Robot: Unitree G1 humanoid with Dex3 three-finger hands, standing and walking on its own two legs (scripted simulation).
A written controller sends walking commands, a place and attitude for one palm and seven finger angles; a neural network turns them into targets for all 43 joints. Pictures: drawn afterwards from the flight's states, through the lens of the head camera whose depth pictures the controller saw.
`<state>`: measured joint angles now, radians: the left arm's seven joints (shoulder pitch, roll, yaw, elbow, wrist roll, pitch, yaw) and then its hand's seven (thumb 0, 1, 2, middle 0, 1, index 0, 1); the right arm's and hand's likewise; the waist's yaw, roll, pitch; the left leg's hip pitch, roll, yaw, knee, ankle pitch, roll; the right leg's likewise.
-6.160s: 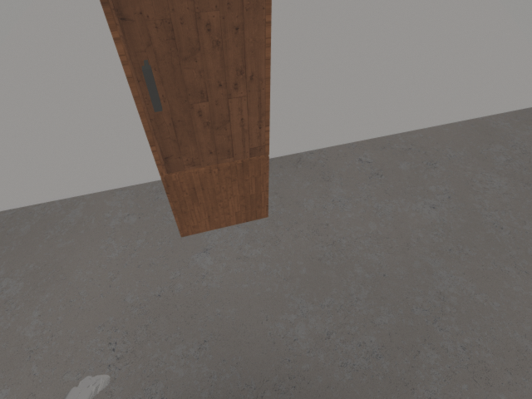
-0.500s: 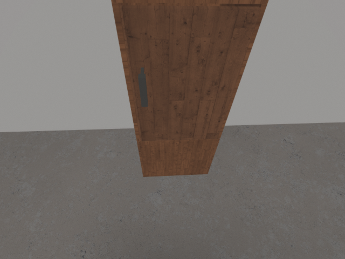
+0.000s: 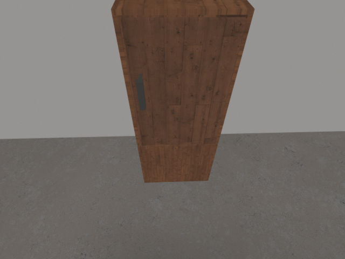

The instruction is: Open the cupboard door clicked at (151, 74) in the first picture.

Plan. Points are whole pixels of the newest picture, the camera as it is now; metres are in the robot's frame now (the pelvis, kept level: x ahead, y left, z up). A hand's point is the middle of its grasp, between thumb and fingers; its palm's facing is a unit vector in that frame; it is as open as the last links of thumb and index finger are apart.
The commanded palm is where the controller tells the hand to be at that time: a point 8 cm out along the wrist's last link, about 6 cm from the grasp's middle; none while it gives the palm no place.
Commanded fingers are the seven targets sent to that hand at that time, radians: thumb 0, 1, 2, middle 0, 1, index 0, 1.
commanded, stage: look again from close up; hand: left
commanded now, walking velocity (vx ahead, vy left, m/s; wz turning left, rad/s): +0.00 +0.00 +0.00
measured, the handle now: (141, 92) +0.66 +0.16 +0.00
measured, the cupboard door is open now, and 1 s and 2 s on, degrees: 0 0 0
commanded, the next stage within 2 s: shuffle to correct the standing spot in 0.58 s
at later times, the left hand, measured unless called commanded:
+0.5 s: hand out of the picture -0.02 +0.22 -0.18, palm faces +0.02 -0.98 -0.22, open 7.4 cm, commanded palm none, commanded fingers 0.00 0.90 0.90 -0.20 -0.30 -0.20 -0.30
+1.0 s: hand out of the picture +0.01 +0.18 -0.19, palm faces +0.07 -0.98 -0.18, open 7.4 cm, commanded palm none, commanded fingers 0.00 0.90 0.90 -0.20 -0.30 -0.20 -0.30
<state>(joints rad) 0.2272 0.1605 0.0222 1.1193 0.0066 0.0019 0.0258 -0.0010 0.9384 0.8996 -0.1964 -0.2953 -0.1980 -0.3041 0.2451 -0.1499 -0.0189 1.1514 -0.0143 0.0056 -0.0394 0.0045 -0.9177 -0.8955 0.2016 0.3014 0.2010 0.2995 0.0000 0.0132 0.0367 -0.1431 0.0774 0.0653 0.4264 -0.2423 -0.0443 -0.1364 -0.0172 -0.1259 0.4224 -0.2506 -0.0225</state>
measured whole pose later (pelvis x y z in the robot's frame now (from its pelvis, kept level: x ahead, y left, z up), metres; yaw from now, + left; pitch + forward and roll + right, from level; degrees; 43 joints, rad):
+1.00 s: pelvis +0.04 +0.02 -0.02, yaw +2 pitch +2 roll +0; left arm 0.36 0.14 0.03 1.07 0.04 -0.03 0.00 0.00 0.91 0.90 -0.19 -0.30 -0.20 -0.30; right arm 0.37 -0.14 -0.03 1.08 -0.02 -0.02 -0.02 0.00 -0.90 -0.90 0.20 0.30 0.20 0.30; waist -0.01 0.02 -0.01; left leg -0.29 0.04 0.03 0.66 -0.40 0.03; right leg -0.24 -0.05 -0.13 0.59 -0.39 0.00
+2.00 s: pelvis +0.17 -0.09 -0.01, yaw +5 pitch +0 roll +1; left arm 0.20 0.16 0.03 0.97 0.02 -0.01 0.03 0.00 0.92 0.90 -0.20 -0.30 -0.20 -0.30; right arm 0.20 -0.16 -0.04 1.01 -0.01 0.04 -0.02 0.00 -0.91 -0.90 0.20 0.30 0.20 0.30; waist 0.02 -0.01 0.06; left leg -0.34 -0.01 0.04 0.78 -0.48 -0.04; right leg -0.33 0.00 -0.14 0.50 -0.17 -0.09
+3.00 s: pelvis +0.15 -0.12 +0.00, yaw +6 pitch -1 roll +1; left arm 0.34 0.08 0.00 1.15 0.01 -0.02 0.03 0.00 0.91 0.90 -0.20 -0.30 -0.20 -0.30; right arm 0.27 -0.12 -0.01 1.16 -0.01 -0.01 -0.06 0.01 -0.93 -0.90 0.20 0.30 0.20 0.30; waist 0.01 -0.01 0.03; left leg -0.18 0.05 0.05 0.45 -0.24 -0.04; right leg -0.06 0.05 -0.08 0.40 -0.32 -0.07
